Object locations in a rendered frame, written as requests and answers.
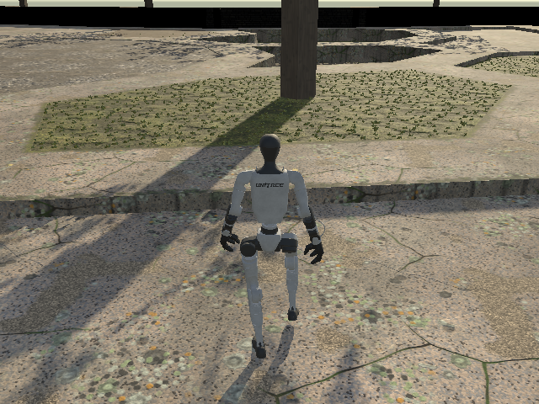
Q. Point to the left robot upper arm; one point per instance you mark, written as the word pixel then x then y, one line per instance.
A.
pixel 238 192

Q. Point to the left robot hand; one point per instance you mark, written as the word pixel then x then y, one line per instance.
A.
pixel 232 239

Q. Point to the robot left thigh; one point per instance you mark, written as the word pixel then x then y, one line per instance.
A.
pixel 249 253

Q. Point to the right robot upper arm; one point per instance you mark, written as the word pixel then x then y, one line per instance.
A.
pixel 301 193

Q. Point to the robot left forearm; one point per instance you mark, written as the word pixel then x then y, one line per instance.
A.
pixel 228 223

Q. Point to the right robot hand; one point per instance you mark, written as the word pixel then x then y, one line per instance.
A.
pixel 318 251

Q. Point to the robot right forearm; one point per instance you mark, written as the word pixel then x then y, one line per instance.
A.
pixel 312 228

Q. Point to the right robot shin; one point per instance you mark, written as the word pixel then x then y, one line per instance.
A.
pixel 292 283

